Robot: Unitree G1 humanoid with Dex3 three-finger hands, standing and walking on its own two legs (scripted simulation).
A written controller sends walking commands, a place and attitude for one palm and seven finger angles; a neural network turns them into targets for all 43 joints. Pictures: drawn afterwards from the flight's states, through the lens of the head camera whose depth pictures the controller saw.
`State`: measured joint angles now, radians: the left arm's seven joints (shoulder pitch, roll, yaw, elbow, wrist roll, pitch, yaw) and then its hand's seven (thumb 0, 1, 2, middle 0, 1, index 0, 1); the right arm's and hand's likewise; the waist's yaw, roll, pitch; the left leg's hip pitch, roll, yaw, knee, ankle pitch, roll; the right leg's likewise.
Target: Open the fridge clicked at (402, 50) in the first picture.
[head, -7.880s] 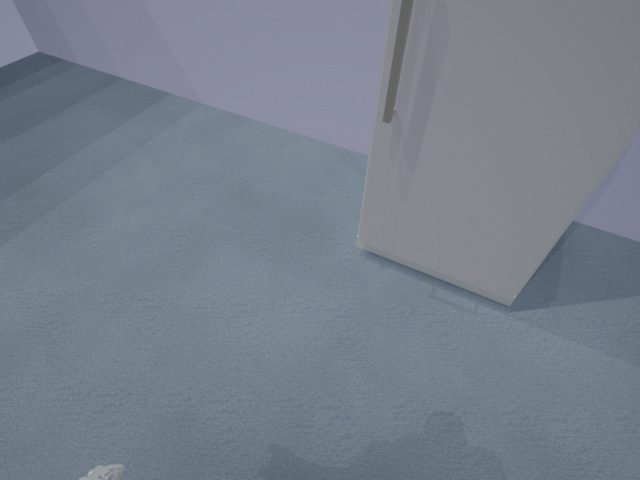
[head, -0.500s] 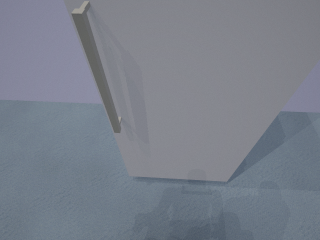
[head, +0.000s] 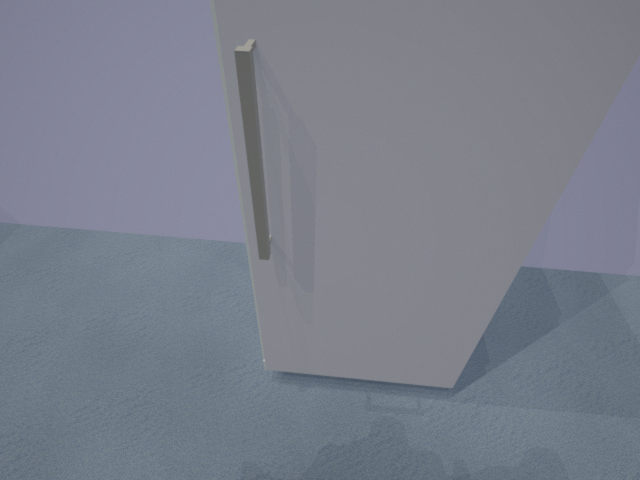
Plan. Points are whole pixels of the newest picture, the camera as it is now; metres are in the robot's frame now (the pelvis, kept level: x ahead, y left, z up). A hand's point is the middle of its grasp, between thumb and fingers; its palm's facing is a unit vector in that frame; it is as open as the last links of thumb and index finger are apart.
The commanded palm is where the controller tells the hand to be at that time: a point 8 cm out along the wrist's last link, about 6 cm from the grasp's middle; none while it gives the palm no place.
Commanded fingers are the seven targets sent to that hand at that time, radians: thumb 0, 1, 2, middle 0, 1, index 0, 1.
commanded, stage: come to a stop and stand still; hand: left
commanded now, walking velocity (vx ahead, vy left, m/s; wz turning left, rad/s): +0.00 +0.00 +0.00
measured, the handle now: (259, 167) +0.58 +0.15 +0.11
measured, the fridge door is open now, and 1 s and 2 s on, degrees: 0 0 0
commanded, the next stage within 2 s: look again from close up in 1.22 s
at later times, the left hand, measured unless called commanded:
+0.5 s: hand out of the picture -0.01 +0.24 -0.18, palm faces +0.02 -0.96 -0.29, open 7.4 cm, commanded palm none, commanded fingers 0.00 0.90 0.90 -0.20 -0.30 -0.20 -0.30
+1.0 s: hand out of the picture -0.01 +0.26 -0.16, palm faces -0.04 -0.95 -0.31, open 7.4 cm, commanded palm none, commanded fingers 0.00 0.90 0.90 -0.20 -0.30 -0.20 -0.30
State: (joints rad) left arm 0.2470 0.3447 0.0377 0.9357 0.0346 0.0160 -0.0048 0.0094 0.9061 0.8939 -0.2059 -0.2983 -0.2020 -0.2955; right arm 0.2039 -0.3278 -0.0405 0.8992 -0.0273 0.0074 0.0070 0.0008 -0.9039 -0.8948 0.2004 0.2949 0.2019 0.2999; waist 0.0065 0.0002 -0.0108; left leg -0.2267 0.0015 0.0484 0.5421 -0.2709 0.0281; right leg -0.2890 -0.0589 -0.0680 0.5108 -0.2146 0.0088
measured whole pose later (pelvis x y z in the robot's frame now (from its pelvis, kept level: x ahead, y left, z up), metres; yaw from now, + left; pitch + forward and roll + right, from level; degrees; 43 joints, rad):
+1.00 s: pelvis -0.08 +0.02 +0.01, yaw -1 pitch -2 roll +0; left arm 0.18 0.32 0.02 1.04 0.02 0.01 0.00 0.01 0.90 0.89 -0.21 -0.30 -0.20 -0.30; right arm 0.18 -0.33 -0.03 1.07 -0.01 0.00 0.00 0.00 -0.91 -0.89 0.20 0.29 0.20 0.30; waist 0.00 0.00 0.07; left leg -0.22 -0.01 -0.04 0.46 -0.20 0.00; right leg -0.20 -0.02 0.01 0.44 -0.19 0.03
